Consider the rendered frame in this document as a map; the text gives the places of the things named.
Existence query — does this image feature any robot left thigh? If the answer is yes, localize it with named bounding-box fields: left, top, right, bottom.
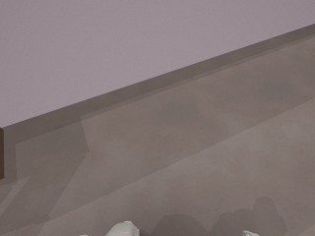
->
left=105, top=222, right=140, bottom=236

